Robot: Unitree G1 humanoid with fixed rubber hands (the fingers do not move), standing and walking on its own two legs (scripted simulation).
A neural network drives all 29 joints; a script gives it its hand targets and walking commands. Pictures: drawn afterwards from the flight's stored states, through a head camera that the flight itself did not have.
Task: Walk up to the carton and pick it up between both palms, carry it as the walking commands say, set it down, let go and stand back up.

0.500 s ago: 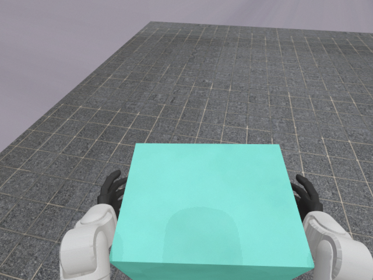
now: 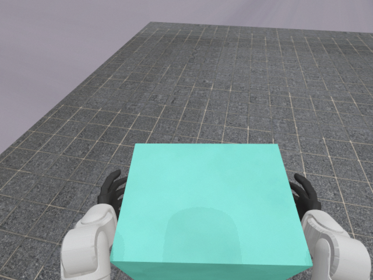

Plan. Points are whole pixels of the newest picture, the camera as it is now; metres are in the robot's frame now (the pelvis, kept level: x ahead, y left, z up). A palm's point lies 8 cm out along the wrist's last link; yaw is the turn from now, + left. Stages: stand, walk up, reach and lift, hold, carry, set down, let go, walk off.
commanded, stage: carry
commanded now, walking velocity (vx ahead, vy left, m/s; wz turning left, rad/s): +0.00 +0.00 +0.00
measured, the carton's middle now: (204, 221) +0.25 +0.00 +0.02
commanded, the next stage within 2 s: none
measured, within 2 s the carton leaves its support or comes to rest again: neither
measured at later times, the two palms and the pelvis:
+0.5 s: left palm (109, 206) +0.24 +0.19 +0.08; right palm (302, 212) +0.23 -0.18 +0.08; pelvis +0.00 +0.01 +0.00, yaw +0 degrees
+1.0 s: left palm (107, 201) +0.25 +0.20 +0.08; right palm (298, 208) +0.24 -0.18 +0.09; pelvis +0.01 +0.01 +0.00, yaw -1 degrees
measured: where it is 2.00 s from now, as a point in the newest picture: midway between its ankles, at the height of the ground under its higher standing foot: outside the picture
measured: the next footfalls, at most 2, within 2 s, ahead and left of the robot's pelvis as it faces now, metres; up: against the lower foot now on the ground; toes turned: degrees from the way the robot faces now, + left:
none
